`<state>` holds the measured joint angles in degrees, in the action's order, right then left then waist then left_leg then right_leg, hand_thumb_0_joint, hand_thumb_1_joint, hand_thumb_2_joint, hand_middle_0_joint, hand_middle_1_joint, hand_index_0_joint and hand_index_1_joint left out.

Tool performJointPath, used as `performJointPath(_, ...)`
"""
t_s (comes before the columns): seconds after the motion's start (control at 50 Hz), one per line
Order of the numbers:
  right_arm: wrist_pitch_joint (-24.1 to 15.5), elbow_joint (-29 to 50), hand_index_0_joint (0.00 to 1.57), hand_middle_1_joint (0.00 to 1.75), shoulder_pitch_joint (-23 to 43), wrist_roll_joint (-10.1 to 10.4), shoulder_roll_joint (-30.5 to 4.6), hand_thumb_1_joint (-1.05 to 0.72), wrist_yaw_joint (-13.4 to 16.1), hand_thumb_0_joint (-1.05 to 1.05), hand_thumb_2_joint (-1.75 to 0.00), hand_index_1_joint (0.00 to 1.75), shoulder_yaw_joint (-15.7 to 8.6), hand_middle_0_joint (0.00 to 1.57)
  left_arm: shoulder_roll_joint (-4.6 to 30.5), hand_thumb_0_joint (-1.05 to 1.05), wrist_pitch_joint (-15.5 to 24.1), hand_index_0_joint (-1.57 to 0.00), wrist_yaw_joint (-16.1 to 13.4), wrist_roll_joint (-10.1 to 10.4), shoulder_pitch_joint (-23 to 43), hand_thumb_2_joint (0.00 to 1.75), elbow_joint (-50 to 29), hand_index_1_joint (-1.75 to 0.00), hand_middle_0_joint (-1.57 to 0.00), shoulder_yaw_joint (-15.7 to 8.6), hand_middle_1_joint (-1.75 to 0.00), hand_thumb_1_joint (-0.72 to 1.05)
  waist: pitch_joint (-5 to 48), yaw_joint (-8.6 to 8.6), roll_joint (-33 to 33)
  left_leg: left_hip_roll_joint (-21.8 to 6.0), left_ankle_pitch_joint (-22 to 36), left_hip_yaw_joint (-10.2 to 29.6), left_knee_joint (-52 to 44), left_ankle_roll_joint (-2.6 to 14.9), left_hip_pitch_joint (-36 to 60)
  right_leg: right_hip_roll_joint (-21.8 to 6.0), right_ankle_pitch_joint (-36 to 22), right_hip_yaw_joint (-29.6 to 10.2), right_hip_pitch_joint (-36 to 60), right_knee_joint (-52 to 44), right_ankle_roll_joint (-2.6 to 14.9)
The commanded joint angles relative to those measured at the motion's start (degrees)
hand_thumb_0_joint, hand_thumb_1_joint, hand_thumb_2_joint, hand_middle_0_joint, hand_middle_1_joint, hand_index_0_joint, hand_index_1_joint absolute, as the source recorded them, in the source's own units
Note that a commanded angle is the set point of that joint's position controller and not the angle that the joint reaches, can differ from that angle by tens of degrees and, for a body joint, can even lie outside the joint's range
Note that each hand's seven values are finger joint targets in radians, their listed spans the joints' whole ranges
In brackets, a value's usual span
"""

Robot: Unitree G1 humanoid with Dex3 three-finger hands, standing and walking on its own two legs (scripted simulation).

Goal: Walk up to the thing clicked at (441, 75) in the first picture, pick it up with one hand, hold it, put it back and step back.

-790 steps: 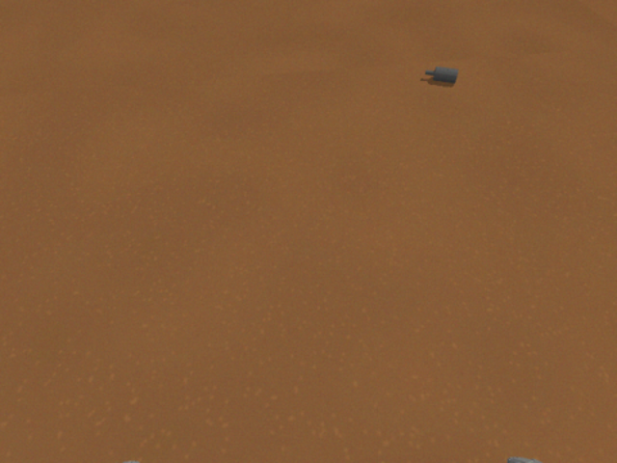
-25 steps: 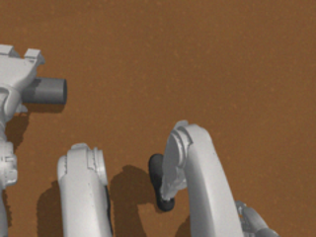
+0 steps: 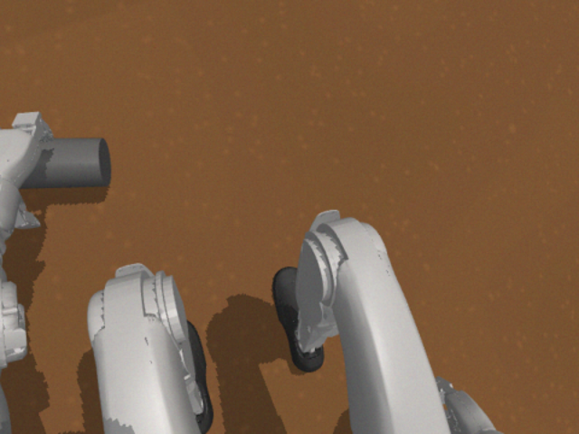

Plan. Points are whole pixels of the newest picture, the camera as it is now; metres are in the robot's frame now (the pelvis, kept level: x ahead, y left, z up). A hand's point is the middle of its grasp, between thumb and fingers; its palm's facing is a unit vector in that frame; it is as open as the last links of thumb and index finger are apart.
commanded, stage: close in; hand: left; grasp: from above
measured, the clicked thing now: (42, 163) +0.51 +0.28 -0.30
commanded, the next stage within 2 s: rest palm in 0.14 s
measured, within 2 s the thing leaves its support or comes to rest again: neither
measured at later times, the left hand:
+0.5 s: hand (41, 164) +0.49 +0.25 -0.22, palm faces -0.47 +0.00 -0.88, open 13.6 cm
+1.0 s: hand (48, 176) +0.48 +0.26 -0.27, palm faces -0.51 -0.03 -0.86, open 13.2 cm
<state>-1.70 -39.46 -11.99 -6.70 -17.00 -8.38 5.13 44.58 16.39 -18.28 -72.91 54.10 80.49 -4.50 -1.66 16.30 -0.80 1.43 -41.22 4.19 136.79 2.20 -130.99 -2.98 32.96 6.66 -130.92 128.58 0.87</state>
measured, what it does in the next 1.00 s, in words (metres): stands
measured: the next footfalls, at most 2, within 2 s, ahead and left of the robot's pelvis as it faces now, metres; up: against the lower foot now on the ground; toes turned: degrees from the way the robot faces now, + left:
none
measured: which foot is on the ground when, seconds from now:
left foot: down 0.00-1.00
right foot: down 0.00-1.00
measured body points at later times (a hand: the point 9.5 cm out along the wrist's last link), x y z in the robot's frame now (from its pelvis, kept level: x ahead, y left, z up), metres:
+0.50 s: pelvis +0.00 +0.01 -0.02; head +0.27 +0.09 +0.33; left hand +0.51 +0.25 -0.17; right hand +0.04 -0.27 -0.09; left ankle +0.07 +0.11 -0.31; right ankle +0.12 -0.11 -0.31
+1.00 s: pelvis +0.00 +0.01 -0.03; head +0.29 +0.10 +0.30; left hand +0.50 +0.26 -0.22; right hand +0.01 -0.26 -0.08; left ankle +0.07 +0.11 -0.31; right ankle +0.12 -0.11 -0.31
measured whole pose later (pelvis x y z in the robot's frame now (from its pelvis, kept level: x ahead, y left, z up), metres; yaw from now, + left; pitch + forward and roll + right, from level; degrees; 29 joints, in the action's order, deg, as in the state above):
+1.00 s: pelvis +0.00 +0.01 -0.03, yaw -5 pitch +32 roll -13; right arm -6.3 -37.1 -10.4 -13.0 -18.9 -11.0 11.7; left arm 56.2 22.3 -30.0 -83.3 61.2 94.3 -5.5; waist -6.4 21.9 5.7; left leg 0.7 -43.3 8.5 144.5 2.8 -133.8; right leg -1.9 32.7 10.7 -131.6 132.0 -0.3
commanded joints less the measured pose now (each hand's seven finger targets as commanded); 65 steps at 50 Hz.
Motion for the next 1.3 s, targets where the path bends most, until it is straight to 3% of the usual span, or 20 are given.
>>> performJointPath(0.0,-0.79,-1.65,0.2,0.3,-12.75,-1.4,-13.54,-0.9,1.03,0.0,-0.89,0.3,-5.55,0.2,11.01,0.0,6.72,-0.14,-2.16,1.02,24.15,0.85,-10.35,-1.0,-0.05,1.81,-1.09,-0.38,41.21,3.16,-13.78,1.55,8.66,-2.03,-11.91,0.36,22.62,3.18,-4.01,-0.41,24.41,-12.84,0.96)
performJointPath(0.04,-0.9,-2.77,0.2,0.3,-12.95,-1.85,-14.7,-0.9,1.08,0.0,-0.89,0.3,-5.99,0.2,10.6,0.0,8.65,-0.14,-3.05,-0.12,26.86,0.82,-9.25,-0.98,-0.04,3.2,-1.09,-0.37,40.56,3.61,-14.72,1.14,6.17,-0.53,-12.96,-0.15,24.53,3.18,-1.75,0.63,20.81,-12.63,1.22)
performJointPath(0.12,-0.69,-4.26,0.2,0.3,-12.05,-2.72,-15.29,-0.89,0.22,0.0,-0.89,0.3,-5.62,0.2,5.98,0.0,9.34,-0.13,-5.29,-3.72,25.93,0.83,-2.83,-0.96,-0.03,6.72,-1.06,-0.37,38.47,4.21,-18.33,0.28,10.96,2.66,-15.17,-1.98,31.71,2.82,-5.27,3.2,14.64,-9.08,1.37)
performJointPath(0.2,-0.44,-3.5,0.2,0.3,-11.19,-2.88,-16.85,-0.89,-0.23,0.0,-0.89,0.3,-5.6,0.2,10.96,0.0,8.09,-0.11,-8.82,-7.58,27.71,0.85,-2.37,-0.94,-0.03,4.61,-1.03,-0.38,41.86,2.97,-24.72,-0.32,20.32,5.75,-16.5,-3.6,39.35,2.17,-9.68,4.21,10.78,-5.49,1.39)
performJointPath(0.22,-0.67,-3.53,0.2,0.3,-10.83,-3.4,-16.37,-0.88,-0.78,0.0,-0.89,0.3,-5.3,0.2,9.35,0.0,7.31,-0.11,-9.49,-8.1,26.88,0.85,0.61,-0.93,-0.03,4.94,-1.02,-0.37,40.57,3.67,-24.57,-0.52,21.63,6.12,-16.23,-3.77,40.32,2.14,-9.98,4.4,9.66,-4.81,1.29)
performJointPath(0.32,-1.62,-1.52,0.2,0.3,-10.18,-3.96,-16.45,-0.89,-1.7,0.0,-0.89,0.3,-3.78,0.2,12.81,0.0,3.88,-0.1,-13.44,-10.82,27.11,0.89,6.3,-0.95,-0.04,2.6,-1.01,-0.39,37.8,5.13,-23.8,0.01,19.78,3.54,-14.56,-2.62,34.35,2.65,-11.37,3.86,12.98,-5.5,1.13)
performJointPath(0.4,-3.24,0.47,0.2,0.3,-9.5,-3.87,-17.1,-0.89,-2.25,0.0,-0.89,0.3,-2.23,0.2,14.2,0.0,1.55,-0.09,-14.66,-10.53,28.0,0.91,9.65,-0.96,-0.04,1.57,-1.01,-0.42,34.89,7.08,-20.9,0.62,15.44,2.01,-12.83,-1.18,28.04,2.71,-10.21,3.15,14.32,-5.93,0.91)
performJointPath(0.46,-3.96,1.82,0.2,0.3,-10.2,-3.83,-17.65,-0.89,-1.97,0.0,-0.9,0.3,-2.26,0.2,19.72,0.0,0.52,-0.09,-15.0,-10.24,26.43,0.9,8.79,-0.97,-0.04,-2.14,-1.03,-0.41,37.3,6.04,-19.87,0.97,12.51,0.44,-12.16,-0.29,25.32,2.93,-8.42,2.46,18.39,-6.85,0.86)
performJointPath(0.5,-4.45,2.81,0.2,0.3,-10.17,-3.88,-17.64,-0.89,-2.06,0.0,-0.9,0.3,-1.82,0.2,18.66,0.0,-0.17,-0.1,-14.13,-9.37,23.74,0.88,11.47,-0.98,-0.03,-1.87,-1.05,-0.4,35.25,6.8,-17.25,1.03,10.73,0.06,-11.3,0.25,22.98,3.13,-7.47,2.38,19.03,-6.87,0.66)
performJointPath(0.56,-4.53,2.91,0.2,0.3,-11.32,-3.73,-17.92,-0.9,-1.48,0.0,-0.9,0.3,-1.45,0.2,22.35,0.0,0.18,-0.1,-12.76,-8.06,24.07,0.88,7.18,-1.0,-0.03,-3.49,-1.07,-0.4,38.28,6.33,-16.51,1.45,10.48,-1.02,-10.31,1.13,20.2,3.26,-7.93,1.82,24.57,-7.75,0.3)
performJointPath(0.64,-4.45,2.26,0.2,0.3,-13.13,-3.93,-18.79,-0.9,-1.06,0.0,-0.9,0.3,-1.59,0.2,24.26,0.0,1.39,-0.1,-11.49,-6.54,22.89,0.88,4.44,-0.98,-0.04,-4.96,-1.05,-0.41,39.99,5.95,-18.48,0.78,12.82,-0.15,-9.73,0.23,22.5,3.5,-9.16,2.67,25.27,-7.42,0.78)
performJointPath(0.7,-3.89,1.66,0.2,0.3,-13.73,-4.33,-18.29,-0.9,-1.13,0.0,-0.9,0.3,-1.21,0.2,24.09,0.0,2.89,-0.11,-10.64,-6.28,21.24,0.87,3.61,-0.99,-0.04,-4.71,-1.06,-0.39,40.29,5.67,-19.46,0.41,15.15,0.2,-9.19,-0.23,23.29,3.86,-10.92,3.05,26.78,-7.1,0.92)
performJointPath(0.76,-3.88,1.66,0.2,0.3,-13.72,-4.92,-18.55,-0.9,-1.25,0.0,-0.9,0.3,-0.17,0.2,23.07,0.0,4.49,-0.12,-10.2,-6.39,22.01,0.88,4.31,-0.99,-0.05,-3.18,-1.06,-0.38,37.61,7.28,-19.44,-0.01,15.79,0.58,-7.43,-0.46,24.4,4.2,-11.39,3.63,24.54,-6.98,0.99)
performJointPath(0.82,-3.81,1.18,0.2,0.3,-13.41,-5.52,-18.56,-0.9,-1.35,0.0,-0.9,0.3,0.17,0.2,23.79,0.0,6.11,-0.14,-11.51,-6.99,21.31,0.91,3.81,-1.0,-0.08,-3.44,-1.06,-0.35,37.64,6.54,-22.14,-0.51,17.31,1.67,-8.3,-1.42,26.98,4.45,-11.44,4.57,23.81,-6.64,1.41)
performJointPath(0.86,-3.95,1.19,0.2,0.3,-13.41,-6.1,-18.4,-0.89,-1.69,0.0,-0.9,0.3,1.14,0.2,22.8,0.0,6.36,-0.15,-12.4,-8.33,22.01,0.92,6.19,-0.99,-0.09,-2.36,-1.05,-0.33,34.85,8.34,-20.9,-0.71,16.85,2.13,-7.95,-1.4,26.19,4.55,-11.26,5.21,22.09,-6.33,1.05)
performJointPath(1.0,-5.63,1.62,0.2,0.3,-11.03,-6.84,-19.99,-0.89,-2.57,0.0,-0.9,0.3,1.49,0.2,22.85,0.0,5.47,-0.16,-16.82,-11.33,23.82,0.91,7.98,-0.97,-0.09,-1.02,-1.04,-0.31,32.16,9.03,-24.94,-1.47,15.65,4.47,-10.17,-2.2,29.99,4.61,-10.13,6.4,17.5,-4.53,0.73)
performJointPath(1.12,-7.82,2.38,0.2,0.3,-8.67,-7.11,-20.58,-0.89,-3.94,0.0,-0.89,0.3,2.47,0.2,20.8,0.0,2.03,-0.24,-18.44,-10.83,24.07,0.9,11.95,-0.97,-0.17,0.26,-1.03,-0.2,28.69,10.45,-23.66,-1.6,13.95,5.35,-9.83,-2.13,27.82,4.41,-10.02,6.66,15.74,-3.94,0.36)
performJointPath(1.2,-8.55,2.5,0.2,0.3,-9.24,-6.44,-21.42,-0.89,-4.25,0.0,-0.89,0.3,2.33,0.2,24.35,0.0,0.7,-0.29,-18.39,-10.07,25.74,0.86,9.86,-0.95,-0.21,-1.7,-1.03,-0.15,31.41,9.91,-25.1,-1.51,13.63,4.64,-10.08,-1.79,27.2,4.3,-10.62,5.81,18.79,-4.65,0.57)
performJointPath(1.24,-9.04,3.34,0.2,0.3,-9.4,-6.6,-20.64,-0.89,-4.91,0.0,-0.89,0.3,3.18,0.2,21.45,0.0,-0.09,-0.29,-17.25,-9.35,22.78,0.79,13.75,-0.92,-0.2,-0.82,-1.01,-0.14,28.55,11.01,-22.27,-1.46,14.03,4.76,-9.27,-1.68,25.58,4.17,-10.86,6.22,18.41,-4.17,0.22)
performJointPath(1.28,-9.19,3.66,0.2,0.3,-9.31,-6.24,-21.11,-0.89,-4.78,0.0,-0.9,0.3,3.45,0.2,23.28,0.0,0.05,-0.29,-16.68,-8.31,24.31,0.79,11.79,-0.91,-0.2,-1.45,-1.0,-0.14,29.18,10.87,-21.69,-1.32,14.25,4.99,-9.1,-1.48,25.03,4.11,-10.78,6.27,19.02,-5.08,0.27)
